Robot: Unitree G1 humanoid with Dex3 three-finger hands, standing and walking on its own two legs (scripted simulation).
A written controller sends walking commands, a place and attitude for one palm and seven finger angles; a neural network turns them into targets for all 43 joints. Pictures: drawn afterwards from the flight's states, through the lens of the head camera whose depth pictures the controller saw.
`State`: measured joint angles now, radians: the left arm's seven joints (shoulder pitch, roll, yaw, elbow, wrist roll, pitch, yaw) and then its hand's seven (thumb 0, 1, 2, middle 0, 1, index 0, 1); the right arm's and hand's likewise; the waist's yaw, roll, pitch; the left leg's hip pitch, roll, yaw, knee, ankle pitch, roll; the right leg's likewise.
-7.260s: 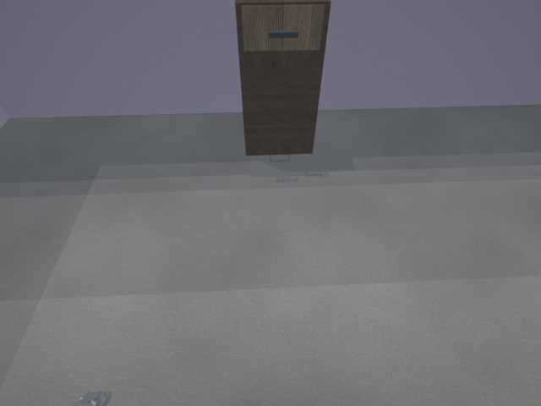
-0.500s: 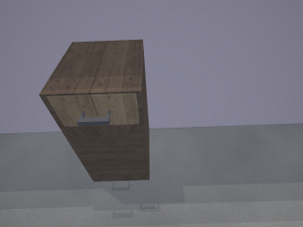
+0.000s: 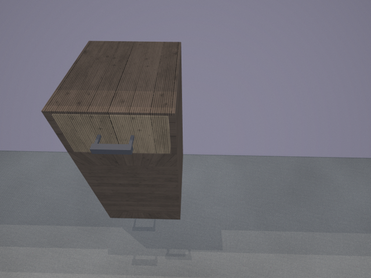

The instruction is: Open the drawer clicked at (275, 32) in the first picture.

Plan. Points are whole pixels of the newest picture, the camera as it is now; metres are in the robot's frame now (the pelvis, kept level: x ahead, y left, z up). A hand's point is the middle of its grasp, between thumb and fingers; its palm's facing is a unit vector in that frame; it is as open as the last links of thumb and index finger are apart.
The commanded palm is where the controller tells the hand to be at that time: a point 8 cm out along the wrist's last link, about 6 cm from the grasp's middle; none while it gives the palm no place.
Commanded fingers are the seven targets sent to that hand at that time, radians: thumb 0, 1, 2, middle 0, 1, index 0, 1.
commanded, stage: come to a stop and stand still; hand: left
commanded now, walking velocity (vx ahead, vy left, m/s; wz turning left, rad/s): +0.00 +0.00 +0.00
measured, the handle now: (113, 143) +0.50 +0.26 -0.07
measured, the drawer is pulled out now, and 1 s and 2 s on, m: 0.00 0.00 0.00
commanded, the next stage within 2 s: look again from close up in 0.36 s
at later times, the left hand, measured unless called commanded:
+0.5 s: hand out of the picture +0.00 +0.19 -0.17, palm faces +0.02 -0.97 -0.23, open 7.3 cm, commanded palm none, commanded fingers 0.00 0.90 0.90 -0.20 -0.30 -0.20 -0.30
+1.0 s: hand out of the picture -0.01 +0.23 -0.18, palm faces -0.04 -0.97 -0.22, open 7.3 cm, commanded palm none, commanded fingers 0.00 0.90 0.90 -0.20 -0.30 -0.20 -0.30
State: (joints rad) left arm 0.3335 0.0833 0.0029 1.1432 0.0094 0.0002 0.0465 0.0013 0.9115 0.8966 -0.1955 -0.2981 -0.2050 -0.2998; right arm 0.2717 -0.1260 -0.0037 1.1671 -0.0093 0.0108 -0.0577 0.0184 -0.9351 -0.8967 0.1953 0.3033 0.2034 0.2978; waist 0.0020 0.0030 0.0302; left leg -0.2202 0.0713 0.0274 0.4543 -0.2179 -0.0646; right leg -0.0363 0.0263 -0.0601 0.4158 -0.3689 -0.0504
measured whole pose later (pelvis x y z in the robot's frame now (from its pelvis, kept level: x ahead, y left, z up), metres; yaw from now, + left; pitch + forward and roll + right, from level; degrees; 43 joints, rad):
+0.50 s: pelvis +0.01 +0.01 +0.00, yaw -1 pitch +0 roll +1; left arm 0.31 0.14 0.00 1.11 0.02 -0.02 0.06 0.00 0.91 0.90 -0.19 -0.30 -0.20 -0.30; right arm 0.23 -0.17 0.00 1.11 0.00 0.01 -0.04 0.00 -0.93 -0.90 0.19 0.30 0.20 0.30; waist 0.01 0.01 0.03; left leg -0.25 0.06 0.05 0.53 -0.26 -0.03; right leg -0.02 0.01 -0.04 0.40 -0.37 -0.02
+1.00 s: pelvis -0.02 +0.05 +0.00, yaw -2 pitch +0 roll +0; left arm 0.31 0.18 -0.01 1.04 0.02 0.01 0.04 0.00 0.91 0.90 -0.19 -0.30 -0.20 -0.30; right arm 0.30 -0.16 0.02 1.07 -0.01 0.00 -0.01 0.00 -0.92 -0.90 0.20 0.30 0.20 0.30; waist -0.01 -0.01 0.01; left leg -0.30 -0.01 0.07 0.52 -0.22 0.03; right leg -0.13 -0.03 0.00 0.52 -0.38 0.01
